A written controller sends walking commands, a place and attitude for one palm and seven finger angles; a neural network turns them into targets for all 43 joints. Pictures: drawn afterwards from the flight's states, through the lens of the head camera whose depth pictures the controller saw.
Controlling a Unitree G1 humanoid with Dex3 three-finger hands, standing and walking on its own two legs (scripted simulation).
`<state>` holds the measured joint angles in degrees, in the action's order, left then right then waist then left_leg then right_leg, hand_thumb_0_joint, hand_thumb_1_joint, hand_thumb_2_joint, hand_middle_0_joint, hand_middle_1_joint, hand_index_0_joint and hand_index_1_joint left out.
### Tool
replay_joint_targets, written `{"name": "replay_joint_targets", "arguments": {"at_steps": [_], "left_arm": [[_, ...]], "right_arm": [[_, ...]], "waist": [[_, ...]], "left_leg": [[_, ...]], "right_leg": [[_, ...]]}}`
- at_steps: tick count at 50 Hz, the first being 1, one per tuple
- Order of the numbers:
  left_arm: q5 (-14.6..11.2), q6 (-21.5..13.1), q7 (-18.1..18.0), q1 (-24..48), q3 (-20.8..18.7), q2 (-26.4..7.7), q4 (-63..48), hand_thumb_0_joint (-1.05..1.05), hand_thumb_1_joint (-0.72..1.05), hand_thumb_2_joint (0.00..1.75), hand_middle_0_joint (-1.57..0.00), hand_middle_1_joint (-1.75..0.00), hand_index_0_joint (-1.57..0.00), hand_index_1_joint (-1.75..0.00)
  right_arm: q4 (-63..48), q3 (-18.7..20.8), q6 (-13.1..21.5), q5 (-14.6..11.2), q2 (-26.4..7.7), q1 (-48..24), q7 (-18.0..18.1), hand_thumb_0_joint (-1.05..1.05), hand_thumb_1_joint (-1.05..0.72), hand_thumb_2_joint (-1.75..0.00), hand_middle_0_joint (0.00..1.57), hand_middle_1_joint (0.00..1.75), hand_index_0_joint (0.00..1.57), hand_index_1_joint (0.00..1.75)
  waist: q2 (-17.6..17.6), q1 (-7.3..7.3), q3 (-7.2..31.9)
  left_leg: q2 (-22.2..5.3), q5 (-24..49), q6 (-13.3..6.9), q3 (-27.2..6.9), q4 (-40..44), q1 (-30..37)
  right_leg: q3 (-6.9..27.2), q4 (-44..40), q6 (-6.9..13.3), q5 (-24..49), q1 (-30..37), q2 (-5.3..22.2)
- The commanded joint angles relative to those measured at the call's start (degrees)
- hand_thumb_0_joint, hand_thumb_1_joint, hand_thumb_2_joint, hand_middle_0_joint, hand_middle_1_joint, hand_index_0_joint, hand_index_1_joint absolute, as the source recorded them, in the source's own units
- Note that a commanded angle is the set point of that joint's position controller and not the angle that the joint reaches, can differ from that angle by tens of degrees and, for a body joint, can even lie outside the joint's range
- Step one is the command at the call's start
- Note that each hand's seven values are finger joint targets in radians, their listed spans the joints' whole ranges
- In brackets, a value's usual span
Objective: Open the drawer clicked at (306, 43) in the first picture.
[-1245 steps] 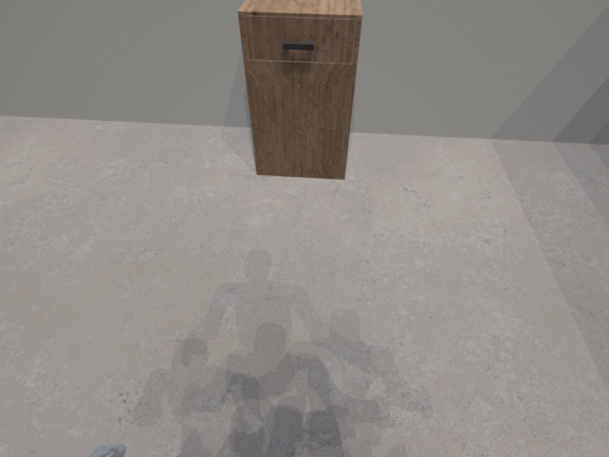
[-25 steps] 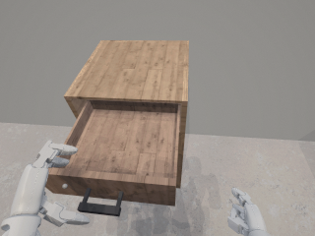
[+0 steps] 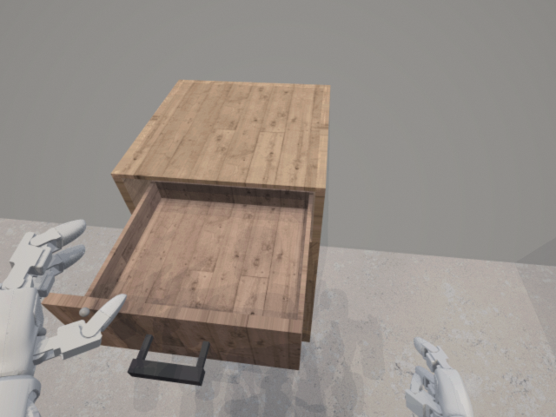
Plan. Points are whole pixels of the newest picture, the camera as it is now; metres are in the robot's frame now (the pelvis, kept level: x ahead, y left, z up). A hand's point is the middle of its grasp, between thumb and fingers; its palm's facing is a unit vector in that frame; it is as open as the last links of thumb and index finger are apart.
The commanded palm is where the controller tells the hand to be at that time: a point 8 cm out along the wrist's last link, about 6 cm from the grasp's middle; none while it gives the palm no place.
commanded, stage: draw the hand back to the body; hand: left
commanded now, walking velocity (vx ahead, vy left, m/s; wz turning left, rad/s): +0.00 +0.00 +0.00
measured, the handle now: (171, 358) +0.22 +0.21 -0.09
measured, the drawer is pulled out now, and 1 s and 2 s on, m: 0.30 0.30 0.30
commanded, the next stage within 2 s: step back with the hand held close in 0.38 s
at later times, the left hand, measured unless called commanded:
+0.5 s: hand (76, 323) +0.17 +0.23 +0.15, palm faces +0.41 -0.82 -0.41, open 7.5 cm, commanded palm +0.12 +0.27 +0.17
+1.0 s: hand (47, 348) +0.14 +0.25 +0.15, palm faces +0.32 -0.79 -0.52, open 7.4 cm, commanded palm +0.08 +0.29 +0.17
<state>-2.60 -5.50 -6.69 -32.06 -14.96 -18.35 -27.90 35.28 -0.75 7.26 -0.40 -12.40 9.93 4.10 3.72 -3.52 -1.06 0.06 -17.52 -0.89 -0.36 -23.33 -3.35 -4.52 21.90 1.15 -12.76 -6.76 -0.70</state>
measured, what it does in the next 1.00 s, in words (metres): shifts its weight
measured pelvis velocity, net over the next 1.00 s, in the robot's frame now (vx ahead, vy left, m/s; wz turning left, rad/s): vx -0.05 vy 0.01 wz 0.00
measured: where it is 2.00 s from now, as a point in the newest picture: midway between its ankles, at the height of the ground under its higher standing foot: outside the picture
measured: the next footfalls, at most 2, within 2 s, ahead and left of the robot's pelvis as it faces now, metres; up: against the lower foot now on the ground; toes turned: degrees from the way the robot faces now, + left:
right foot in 1.56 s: -0.20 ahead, -0.13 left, +0.00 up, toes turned -1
left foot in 1.84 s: -0.12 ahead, +0.11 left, +0.00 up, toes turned +0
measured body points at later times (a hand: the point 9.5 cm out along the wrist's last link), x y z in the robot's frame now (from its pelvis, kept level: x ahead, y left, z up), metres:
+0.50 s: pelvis -0.01 -0.01 +0.00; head -0.03 -0.03 +0.45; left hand +0.14 +0.27 +0.18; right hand +0.18 -0.22 -0.09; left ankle -0.05 +0.11 -0.74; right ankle -0.01 -0.10 -0.74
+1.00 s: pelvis -0.05 +0.01 -0.01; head -0.02 +0.01 +0.44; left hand +0.12 +0.29 +0.18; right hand +0.14 -0.23 -0.09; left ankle -0.05 +0.11 -0.74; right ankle -0.01 -0.10 -0.74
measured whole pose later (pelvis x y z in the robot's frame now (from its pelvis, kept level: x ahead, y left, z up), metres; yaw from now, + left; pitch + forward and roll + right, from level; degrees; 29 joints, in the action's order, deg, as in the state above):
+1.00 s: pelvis -0.05 +0.01 -0.01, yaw +0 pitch +2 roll +0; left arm -2.0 -10.8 -8.2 -38.3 -21.7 -23.1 -35.0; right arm 31.8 1.3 2.9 -1.2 -11.8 8.9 4.1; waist -0.2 -0.1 -2.0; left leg 2.1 -15.2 -2.0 0.5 -29.4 -16.4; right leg -3.8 28.7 0.4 -10.7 -20.1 1.7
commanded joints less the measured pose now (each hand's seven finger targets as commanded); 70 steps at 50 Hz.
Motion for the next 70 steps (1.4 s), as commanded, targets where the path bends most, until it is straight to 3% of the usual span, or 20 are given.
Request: {"name": "replay_joint_targets", "arguments": {"at_steps": [1,4,9,24,25,26,27,31,34,40,45,50,54,58,61,63,65,66,69,70], "left_arm": [[-0.4,-4.0,-1.0,4.3,-7.6,-9.5,-12.9,0.00,0.62,0.78,-0.22,-0.48,-0.22,-0.48],[-0.7,-3.7,-1.1,3.9,-8.2,-9.5,-11.5,0.00,0.73,0.82,-0.21,-0.41,-0.21,-0.41],[-0.6,-3.8,-1.1,4.3,-7.4,-8.9,-11.1,0.00,0.90,0.90,-0.20,-0.30,-0.20,-0.30],[-0.6,-4.2,-1.4,4.0,-7.8,-9.4,-11.0,0.00,0.90,0.90,-0.20,-0.30,-0.20,-0.30],[-1.1,-7.7,-1.8,14.8,-16.7,-17.6,-16.5,0.00,0.90,0.90,-0.20,-0.30,-0.20,-0.30],[-0.5,-8.0,-1.6,8.7,-14.5,-13.8,-11.6,0.00,0.90,0.90,-0.20,-0.30,-0.20,-0.30],[0.0,-7.7,-1.1,2.8,-11.9,-10.3,-8.2,0.00,0.90,0.90,-0.20,-0.30,-0.20,-0.30],[0.3,-8.6,-0.9,-2.5,-10.6,-9.6,-12.5,0.00,0.90,0.90,-0.20,-0.30,-0.20,-0.30],[0.5,-8.9,-1.6,-5.3,-12.3,-11.1,-14.3,0.00,0.90,0.90,-0.20,-0.30,-0.20,-0.30],[0.0,-8.9,-2.2,-7.2,-14.4,-13.3,-17.2,0.00,0.90,0.90,-0.20,-0.30,-0.20,-0.30],[0.1,-8.9,-2.5,-7.7,-14.3,-13.0,-18.4,0.00,0.90,0.90,-0.20,-0.30,-0.20,-0.30],[0.3,-9.1,-2.9,-6.4,-14.3,-12.9,-18.9,0.00,0.90,0.90,-0.20,-0.30,-0.20,-0.30],[0.4,-9.5,-3.2,-4.8,-13.3,-11.9,-18.5,0.00,0.90,0.90,-0.20,-0.30,-0.20,-0.30],[0.5,-10.1,-3.7,-3.0,-12.6,-12.0,-18.7,0.00,0.90,0.90,-0.20,-0.30,-0.20,-0.30],[0.5,-10.3,-4.3,-3.2,-12.8,-12.2,-19.0,0.00,0.90,0.90,-0.20,-0.30,-0.20,-0.30],[0.7,-10.5,-4.5,-3.5,-12.9,-12.3,-20.0,0.00,0.90,0.90,-0.20,-0.30,-0.20,-0.30],[1.5,-10.9,-4.7,-3.4,-14.5,-13.8,-22.0,0.00,0.90,0.90,-0.20,-0.30,-0.20,-0.30],[2.0,-11.2,-4.6,-3.3,-14.4,-12.9,-22.6,0.00,0.90,0.90,-0.20,-0.30,-0.20,-0.30],[1.4,-11.4,-3.8,-5.8,-14.9,-13.0,-22.0,0.00,0.90,0.90,-0.20,-0.30,-0.20,-0.30],[1.2,-11.4,-3.7,-6.6,-15.1,-13.1,-21.2,0.00,0.90,0.90,-0.20,-0.30,-0.20,-0.30]], "right_arm": [[-9.5,1.7,3.0,0.0,-4.9,-7.0,0.3,0.00,-0.90,-0.90,0.20,0.30,0.20,0.30],[-9.5,1.7,2.9,0.0,-4.8,-7.2,0.3,0.00,-0.90,-0.90,0.20,0.30,0.20,0.30],[-9.2,1.7,3.1,-0.1,-4.9,-7.3,0.1,0.00,-0.90,-0.90,0.20,0.30,0.20,0.30],[-9.0,1.8,3.7,-0.2,-4.7,-7.8,0.2,0.00,-0.90,-0.90,0.20,0.30,0.20,0.30],[-12.2,0.7,2.6,-1.1,-5.6,-5.7,-0.2,0.00,-0.90,-0.90,0.20,0.30,0.20,0.30],[-9.9,1.4,1.9,-0.6,-4.4,-6.0,0.1,0.00,-0.90,-0.90,0.20,0.30,0.20,0.30],[-9.9,1.9,0.9,-0.5,-5.0,-5.8,-0.1,0.00,-0.90,-0.90,0.20,0.30,0.20,0.30],[-10.9,2.9,-0.4,-0.3,-6.1,-6.6,-0.4,0.00,-0.90,-0.90,0.20,0.30,0.20,0.30],[-11.7,3.8,-1.3,-0.6,-6.3,-6.6,-0.3,0.00,-0.90,-0.90,0.20,0.30,0.20,0.30],[-12.5,4.5,-2.1,-0.9,-6.1,-7.2,0.2,0.00,-0.90,-0.90,0.20,0.30,0.20,0.30],[-12.8,4.6,-1.7,-0.8,-6.3,-6.8,0.4,0.00,-0.90,-0.90,0.20,0.30,0.20,0.30],[-12.8,4.4,-0.9,-0.6,-6.4,-6.2,0.3,0.00,-0.90,-0.90,0.20,0.30,0.20,0.30],[-12.9,4.1,-0.3,-0.6,-6.3,-5.0,0.1,0.00,-0.90,-0.90,0.20,0.30,0.20,0.30],[-12.1,4.1,0.1,-0.4,-6.4,-4.0,0.0,0.00,-0.90,-0.90,0.20,0.30,0.20,0.30],[-11.3,3.9,0.0,-0.2,-6.1,-3.7,0.2,0.00,-0.90,-0.90,0.20,0.30,0.20,0.30],[-11.7,3.8,0.1,-0.2,-6.4,-4.5,0.4,0.00,-0.90,-0.90,0.20,0.30,0.20,0.30],[-12.6,3.6,0.7,-0.2,-6.9,-6.0,0.7,0.00,-0.90,-0.90,0.20,0.30,0.20,0.30],[-13.0,3.3,1.1,0.0,-6.6,-5.6,0.7,0.00,-0.90,-0.90,0.20,0.30,0.20,0.30],[-12.4,4.3,2.4,0.7,-5.6,-4.7,0.2,0.00,-0.90,-0.90,0.20,0.30,0.20,0.30],[-11.8,4.5,2.8,0.9,-5.7,-4.8,0.2,0.00,-0.90,-0.90,0.20,0.30,0.20,0.30]], "waist": [[1.6,0.32,5.8],[-1.3,0.06,4.7],[-0.9,0.25,4.0],[-0.5,-0.03,3.9],[2.9,2.25,-5.2],[-3.7,2.55,-4.5],[-7.8,2.65,-1.6],[-2.0,2.82,6.3],[-3.7,2.94,10.2],[-1.6,3.24,11.7],[0.2,3.15,10.5],[1.1,3.18,8.0],[-2.0,3.66,6.2],[-5.8,4.30,5.2],[-7.7,4.34,6.1],[-3.6,4.24,5.5],[5.9,4.07,4.8],[9.4,3.88,5.5],[4.8,2.95,9.0],[5.7,2.95,9.2]], "left_leg": [[-2.0,20.8,0.1,-0.1,2.2,-1.6],[-2.1,19.5,0.1,-0.5,2.8,-2.3],[-2.0,18.0,0.0,-0.6,2.9,-2.5],[-1.8,15.3,-0.2,-0.4,3.2,-2.7],[-2.0,7.7,-0.7,-1.8,3.0,-8.6],[-2.3,5.8,-1.0,-2.9,2.1,-8.7],[-2.2,6.6,-1.4,-2.5,0.8,-6.8],[-2.8,11.6,-1.5,-1.7,0.2,-6.9],[-3.7,17.3,-1.4,-2.5,-0.2,-8.6],[-4.9,24.4,-0.9,-4.2,-1.3,-10.5],[-6.1,20.9,-1.3,-5.9,0.0,-14.9],[-7.3,10.4,-2.6,-6.7,2.0,-22.3],[-6.3,-0.5,-3.0,-6.6,0.7,-26.0],[-2.3,-7.2,-1.9,-4.5,-6.7,-20.1],[-1.7,-6.0,-1.2,-4.2,-9.1,-15.1],[-3.8,-7.3,-1.8,-6.1,-4.7,-16.0],[-9.4,-9.0,-3.8,-11.6,6.7,-27.9],[-12.9,-8.2,-5.0,-15.5,10.8,-34.5],[-14.6,16.6,-5.3,-13.4,4.7,-24.4],[-14.6,23.1,-5.3,-12.4,3.2,-21.1]], "right_leg": [[1.9,-2.1,0.4,14.4,4.0,2.8],[1.7,-2.3,0.2,13.3,3.9,2.7],[1.7,-2.5,0.3,11.6,3.2,2.7],[2.3,-3.1,0.2,8.9,2.7,2.7],[8.2,-6.8,0.4,6.5,-4.8,5.5],[9.3,-7.9,0.4,4.4,-6.0,6.5],[9.1,-7.9,0.2,3.9,-5.9,6.8],[7.9,-3.4,0.2,11.2,-2.1,7.8],[6.4,0.1,-0.1,16.9,1.1,7.5],[5.3,4.6,0.1,21.3,0.2,7.1],[4.9,7.0,-0.1,17.0,-0.5,6.1],[5.8,9.1,-0.4,10.5,0.0,5.6],[8.8,6.9,0.0,5.2,-1.6,6.7],[14.0,-2.7,2.3,-5.9,-11.8,10.6],[13.0,-4.7,3.3,-9.3,-16.4,12.1],[10.7,-2.0,2.1,-11.0,-16.4,9.9],[6.4,8.6,-0.6,-7.2,-6.3,4.2],[3.9,17.8,-1.5,-2.7,0.4,1.5],[5.0,21.5,-1.2,-6.6,-5.1,1.7],[5.0,19.9,-1.1,-7.6,-6.7,1.7]]}}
